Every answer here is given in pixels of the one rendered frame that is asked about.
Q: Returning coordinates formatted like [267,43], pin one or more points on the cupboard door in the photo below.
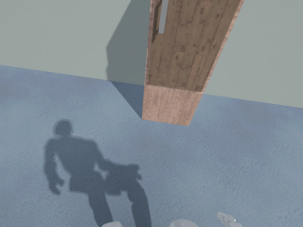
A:
[182,56]

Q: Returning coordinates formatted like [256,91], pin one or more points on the handle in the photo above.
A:
[163,16]

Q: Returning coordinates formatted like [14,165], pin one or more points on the right robot hand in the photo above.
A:
[227,220]

